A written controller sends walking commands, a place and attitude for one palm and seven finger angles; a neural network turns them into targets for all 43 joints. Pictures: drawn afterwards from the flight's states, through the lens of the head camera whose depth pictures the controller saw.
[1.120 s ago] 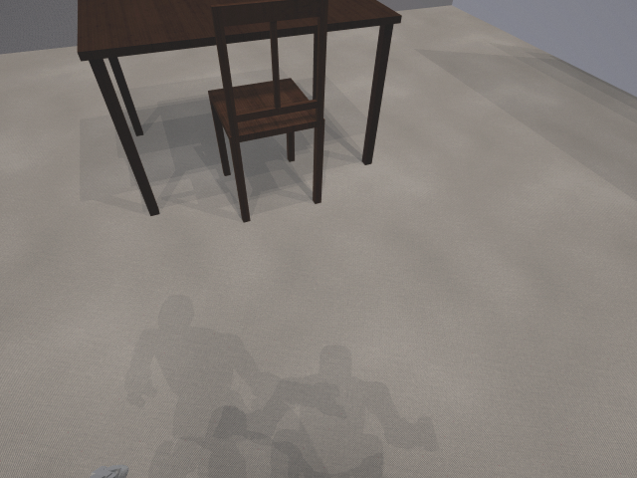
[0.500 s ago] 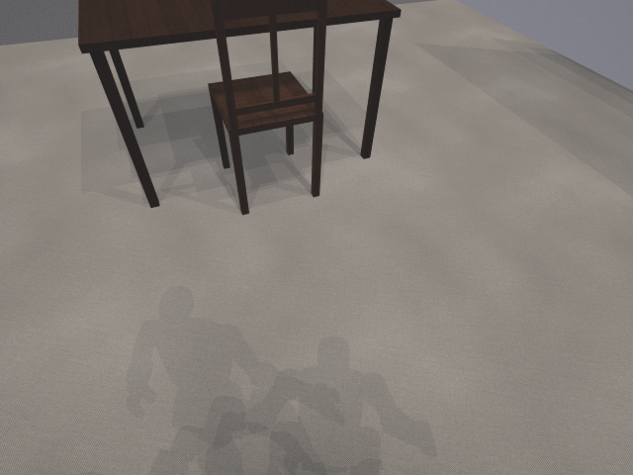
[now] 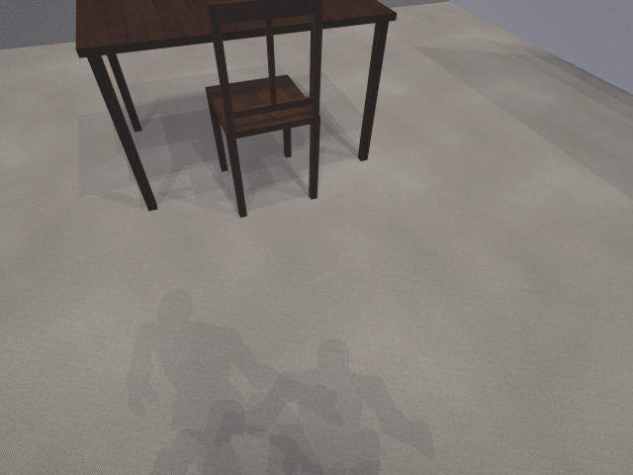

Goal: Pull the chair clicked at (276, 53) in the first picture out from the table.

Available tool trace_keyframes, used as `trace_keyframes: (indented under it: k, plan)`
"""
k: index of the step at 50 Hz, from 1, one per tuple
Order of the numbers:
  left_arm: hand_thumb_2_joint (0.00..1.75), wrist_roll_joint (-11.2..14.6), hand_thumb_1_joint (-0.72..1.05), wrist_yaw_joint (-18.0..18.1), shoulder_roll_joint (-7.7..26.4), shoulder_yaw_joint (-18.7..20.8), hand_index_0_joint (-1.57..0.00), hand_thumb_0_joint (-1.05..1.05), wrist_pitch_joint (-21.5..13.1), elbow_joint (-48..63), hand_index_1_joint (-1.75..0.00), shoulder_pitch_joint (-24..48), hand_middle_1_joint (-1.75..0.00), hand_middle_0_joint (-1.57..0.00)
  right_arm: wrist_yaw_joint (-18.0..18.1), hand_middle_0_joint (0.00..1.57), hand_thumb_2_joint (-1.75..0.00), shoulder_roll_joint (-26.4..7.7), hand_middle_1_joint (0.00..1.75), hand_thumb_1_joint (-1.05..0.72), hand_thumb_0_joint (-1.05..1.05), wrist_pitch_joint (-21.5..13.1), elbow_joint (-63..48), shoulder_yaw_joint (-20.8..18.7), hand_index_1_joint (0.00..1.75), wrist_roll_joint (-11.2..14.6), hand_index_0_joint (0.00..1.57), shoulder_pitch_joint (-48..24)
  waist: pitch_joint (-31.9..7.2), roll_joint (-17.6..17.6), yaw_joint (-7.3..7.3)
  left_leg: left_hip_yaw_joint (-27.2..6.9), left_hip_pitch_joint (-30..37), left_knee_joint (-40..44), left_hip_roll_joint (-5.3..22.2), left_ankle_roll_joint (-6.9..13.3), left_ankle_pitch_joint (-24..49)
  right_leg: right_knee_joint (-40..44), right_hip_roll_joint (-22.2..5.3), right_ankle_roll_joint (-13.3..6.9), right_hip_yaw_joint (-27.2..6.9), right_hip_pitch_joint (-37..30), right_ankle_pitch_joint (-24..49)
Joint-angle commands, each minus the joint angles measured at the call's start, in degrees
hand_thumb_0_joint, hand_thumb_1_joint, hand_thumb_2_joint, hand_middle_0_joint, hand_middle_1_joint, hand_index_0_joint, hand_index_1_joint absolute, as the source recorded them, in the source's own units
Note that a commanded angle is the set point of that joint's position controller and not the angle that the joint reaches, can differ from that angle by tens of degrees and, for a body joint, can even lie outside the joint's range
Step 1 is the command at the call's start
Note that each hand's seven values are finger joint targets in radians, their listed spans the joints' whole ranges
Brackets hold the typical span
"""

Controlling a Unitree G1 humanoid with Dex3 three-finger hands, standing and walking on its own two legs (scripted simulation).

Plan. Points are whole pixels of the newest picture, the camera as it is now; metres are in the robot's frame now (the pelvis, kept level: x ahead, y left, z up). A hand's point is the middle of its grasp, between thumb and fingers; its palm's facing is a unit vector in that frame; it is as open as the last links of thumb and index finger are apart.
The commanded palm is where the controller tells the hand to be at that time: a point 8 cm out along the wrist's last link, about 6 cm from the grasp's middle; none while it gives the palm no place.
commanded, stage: look at it before walking up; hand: left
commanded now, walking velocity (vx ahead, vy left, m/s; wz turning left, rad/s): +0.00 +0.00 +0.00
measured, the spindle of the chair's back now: (271, 64) +1.39 +0.24 -0.10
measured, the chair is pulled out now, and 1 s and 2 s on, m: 0.00 0.00 0.00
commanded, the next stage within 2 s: walk to a spot facing it in 0.32 s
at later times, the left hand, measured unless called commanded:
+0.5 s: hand out of the picture +0.07 +0.24 -0.16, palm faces -0.03 -0.94 -0.33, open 7.4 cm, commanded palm none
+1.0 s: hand out of the picture +0.11 +0.11 -0.17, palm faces -0.17 -0.97 -0.19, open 7.3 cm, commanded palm none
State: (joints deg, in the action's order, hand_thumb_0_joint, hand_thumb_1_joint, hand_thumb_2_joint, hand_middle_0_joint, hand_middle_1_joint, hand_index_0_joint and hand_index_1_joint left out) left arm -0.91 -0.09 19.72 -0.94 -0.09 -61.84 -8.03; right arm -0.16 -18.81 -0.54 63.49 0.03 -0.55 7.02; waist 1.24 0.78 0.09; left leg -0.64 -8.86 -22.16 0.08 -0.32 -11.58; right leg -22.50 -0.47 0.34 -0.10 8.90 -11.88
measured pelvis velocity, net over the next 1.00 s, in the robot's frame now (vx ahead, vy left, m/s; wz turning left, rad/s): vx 0.11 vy -0.07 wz -0.24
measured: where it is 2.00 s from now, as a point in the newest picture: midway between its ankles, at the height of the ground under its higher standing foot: (361, 397)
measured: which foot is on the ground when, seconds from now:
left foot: down 0.00-0.78, up 0.80-1.00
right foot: down 0.00-1.00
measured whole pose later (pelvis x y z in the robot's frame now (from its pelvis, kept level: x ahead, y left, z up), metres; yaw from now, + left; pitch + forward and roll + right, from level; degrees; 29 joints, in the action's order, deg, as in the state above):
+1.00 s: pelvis +0.11 -0.07 +0.00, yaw -14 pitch +1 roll +1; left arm -1.5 -0.2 8.3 1.0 -3.2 -60.2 -24.2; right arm -0.8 -12.2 -0.4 60.0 -3.2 -1.5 12.6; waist 0.9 -0.2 1.6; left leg 3.8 -32.0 -64.2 6.4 -2.4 -14.5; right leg -23.1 2.9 -4.8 1.5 7.1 -16.6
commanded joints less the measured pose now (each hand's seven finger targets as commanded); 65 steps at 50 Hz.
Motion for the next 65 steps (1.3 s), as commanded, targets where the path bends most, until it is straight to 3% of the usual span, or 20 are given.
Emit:
trace_keyframes:
  k: [1,21,23,25,29,32,36,38,39,40,41,44,46,51,55,59,61,63,64,65]
  plan:
    - [0.90,0.3,0.90,0.8,11.4,2.7,-0.20,0.00,-1.4,3.3,-0.30,2.0,-0.30,-0.20,0.7,0.20,-0.90,-12.0,0.30,-0.90,0.00,-1.3,-3.4,-2.1,0.30,0.1,0.20,-3.1,-2.5,-0.5,0.10,-5.4,0.6,3.7,6.4,2.0,6.8,4.2,-6.5,-2.0,-5.9,-0.1,5.1]
    - [0.90,0.2,0.90,0.8,11.4,2.7,-0.20,0.00,-1.2,2.8,-0.30,1.5,-0.30,-0.20,0.8,0.20,-0.90,-12.2,0.30,-0.90,0.00,-1.3,-3.2,-1.9,0.30,0.2,0.20,-3.0,-2.4,-1.3,0.10,-5.7,1.5,4.8,6.6,2.0,7.2,4.9,-6.4,-1.8,-5.7,-0.7,5.2]
    - [0.90,0.2,0.90,0.9,5.0,1.4,-0.20,0.00,0.0,1.4,-0.30,-1.9,-0.30,-0.20,0.7,0.20,-0.90,-5.8,0.30,-0.90,0.00,-0.4,-1.9,-0.6,0.30,-0.3,0.20,0.6,-2.3,-1.2,-0.03,-3.8,1.9,3.6,6.5,1.0,-0.2,4.1,-5.3,-1.1,-6.0,1.1,-2.2]
    - [0.90,-0.1,0.90,0.2,4.7,1.8,-0.20,0.00,1.0,2.0,-0.30,-3.2,-0.30,-0.20,0.6,0.20,-0.90,-5.9,0.30,-0.90,0.00,0.3,-2.1,-1.1,0.30,-0.7,0.20,2.5,0.7,-1.4,-0.23,-3.6,0.1,3.9,6.9,1.4,-13.7,3.1,-3.9,-1.7,-6.6,5.7,-13.3]
    - [0.90,-0.6,0.90,-1.1,4.2,3.1,-0.20,0.00,1.2,5.1,-0.30,-5.5,-0.30,-0.20,0.7,0.20,-0.90,-8.9,0.30,-0.90,0.00,0.4,-4.4,-3.1,0.30,-0.8,0.20,4.8,5.7,-4.9,-0.37,-8.6,-2.2,6.6,11.6,4.6,-28.7,-5.6,0.4,-2.4,-5.2,14.6,-19.6]
    - [0.90,-0.4,0.90,-1.8,0.7,3.6,-0.20,0.00,0.4,8.1,-0.30,-3.2,-0.30,-0.20,1.0,0.20,-0.90,-9.9,0.30,-0.90,0.00,-1.0,-5.0,-4.5,0.30,-0.6,0.20,8.3,5.2,-10.6,-2.09,-14.4,3.8,11.3,20.5,10.4,-21.8,-22.5,0.3,-1.1,0.9,22.2,-15.6]
    - [0.90,-0.3,0.90,-2.5,-1.8,4.3,-0.20,0.00,-0.5,8.9,-0.30,-5.2,-0.30,-0.20,1.1,0.20,-0.90,-7.1,0.30,-0.90,0.00,-1.8,-5.4,-4.5,0.30,-0.9,0.20,7.0,4.6,-9.3,-0.07,-3.8,1.2,5.1,19.6,8.3,-6.0,-17.8,-2.9,-0.9,2.9,15.8,-14.8]
    - [0.90,-0.6,0.90,-2.3,-1.1,5.1,-0.20,0.00,-1.2,4.5,-0.30,-18.3,-0.30,-0.20,0.9,0.20,-0.90,-4.9,0.30,-0.90,0.00,-1.8,-6.0,-4.1,0.30,-0.7,0.20,4.4,-0.2,-1.2,6.01,5.5,-8.9,-13.7,12.9,3.3,-7.2,-4.7,-0.5,-1.7,4.1,-4.2,-4.7]
    - [0.90,-1.1,0.90,-1.1,6.2,6.5,-0.20,0.00,-2.3,2.5,-0.30,-25.3,-0.30,-0.20,0.4,0.20,-0.90,-0.3,0.30,-0.90,0.00,-1.8,-8.4,-3.1,0.30,0.1,0.20,3.6,-1.7,20.0,8.13,11.8,-26.5,-33.7,5.3,-0.5,-18.1,6.0,-14.1,-6.6,-19.6,-14.7,-11.9]
    - [0.90,0.0,0.90,0.0,7.7,6.7,-0.20,0.00,-2.4,1.9,-0.30,-28.7,-0.30,-0.20,0.1,0.20,-0.90,0.1,0.30,-0.90,0.00,-2.4,-11.6,-2.7,0.30,-0.3,0.20,-1.6,0.6,19.8,9.15,6.9,-33.7,-42.9,3.0,-0.6,-22.2,12.5,-21.3,-10.8,-36.1,-12.8,-8.6]
    - [0.90,0.2,0.90,0.6,6.3,6.5,-0.20,0.00,-2.6,2.6,-0.30,-26.6,-0.30,-0.20,0.0,0.20,-0.90,-1.1,0.30,-0.90,0.00,-2.6,-11.3,-3.3,0.30,-0.4,0.20,-1.6,1.6,12.3,7.40,2.2,-34.5,-45.3,5.6,0.1,-16.6,11.8,-20.8,-12.9,-33.3,-12.1,-9.3]
    - [0.90,-0.1,0.90,0.6,0.6,5.1,-0.20,0.00,-3.2,4.2,-0.30,-19.1,-0.30,-0.20,-0.4,0.20,-0.90,0.6,0.30,-0.90,0.00,-2.5,-8.7,-3.7,0.30,-0.8,0.20,-0.2,5.5,1.8,3.20,1.3,-31.2,-45.8,8.3,-0.6,-6.7,11.8,-16.8,-12.1,-24.7,-2.3,-7.2]
    - [0.90,-0.3,0.90,0.7,-1.1,4.7,-0.20,0.00,-4.0,4.0,-0.30,-19.1,-0.30,-0.20,-0.6,0.20,-0.90,2.6,0.30,-0.90,0.00,-1.8,-7.9,-3.6,0.30,-1.0,0.20,2.3,4.9,0.2,1.32,2.3,-30.1,-44.0,7.9,-1.7,-3.0,11.8,-14.5,-11.2,-18.9,-1.5,2.0]
    - [0.90,-0.2,0.90,1.0,-2.6,4.4,-0.20,0.00,-5.0,1.8,-0.30,-22.2,-0.30,-0.20,-1.1,0.20,-0.90,4.4,0.30,-0.90,0.00,-1.3,-9.0,-3.8,0.30,-0.9,0.20,1.3,2.7,3.6,0.99,3.7,-33.6,-40.1,7.0,-2.8,2.8,10.0,-10.6,-9.5,-11.8,-7.4,16.5]
    - [0.90,-0.4,0.90,1.7,-3.9,4.2,-0.20,0.00,-5.1,0.3,-0.30,-24.7,-0.30,-0.20,-1.4,0.20,-0.90,5.4,0.30,-0.90,0.00,-1.8,-11.6,-3.4,0.30,-0.6,0.20,-4.7,3.6,5.2,2.79,5.4,-35.7,-33.0,6.6,-2.5,3.2,8.5,-10.0,-9.7,-10.6,-12.1,26.0]
    - [0.90,-0.7,0.90,2.3,-3.8,4.0,-0.20,0.00,-4.7,-0.5,-0.30,-24.4,-0.30,-0.20,-1.7,0.20,-0.90,6.5,0.30,-0.90,0.00,-2.5,-13.2,-2.9,0.30,-0.3,0.20,-8.7,5.9,6.4,3.38,7.5,-28.3,-20.9,4.8,-0.9,2.4,7.6,-10.2,-9.2,-9.8,-11.2,32.4]
    - [0.90,-0.5,0.90,2.3,-2.7,4.4,-0.20,0.00,-4.7,-0.2,-0.30,-23.1,-0.30,-0.20,-1.4,0.20,-0.90,6.0,0.30,-0.90,0.00,-2.9,-12.4,-3.0,0.30,-0.3,0.20,-5.6,4.7,7.2,1.53,8.7,-18.6,-16.4,2.4,0.6,1.5,3.6,-9.9,-8.8,-9.0,-8.5,41.5]
    - [0.90,-0.2,0.90,2.3,-1.6,4.8,-0.20,0.00,-4.9,0.1,-0.30,-20.9,-0.30,-0.20,-0.2,0.20,-0.90,3.9,0.30,-0.90,0.00,-3.3,-8.2,-3.8,0.30,-0.7,0.20,7.6,-1.5,5.9,-4.42,9.0,-2.3,-10.1,-0.2,2.3,4.5,-9.9,-7.7,-6.9,-6.9,-5.7,47.2]
    - [0.90,0.1,0.90,2.1,-2.8,4.8,-0.20,0.00,-4.9,0.4,-0.30,-20.5,-0.30,-0.20,0.3,0.20,-0.90,0.1,0.30,-0.90,0.00,-3.4,-5.4,-4.7,0.30,-1.0,0.20,17.2,-6.9,2.6,-7.99,4.2,11.8,-9.7,4.3,3.7,7.0,-21.4,-5.7,-5.8,-5.8,2.2,34.8]
    - [0.90,0.9,0.90,1.4,-6.0,4.9,-0.20,0.00,-4.5,1.2,-0.30,-24.4,-0.30,-0.20,0.8,0.20,-0.90,-5.8,0.30,-0.90,0.00,-3.5,-4.2,-6.2,0.30,-2.0,0.20,23.4,-14.8,-12.4,-8.07,-17.1,24.9,-6.3,20.5,8.9,7.1,-40.1,2.4,-3.4,0.2,15.0,1.9]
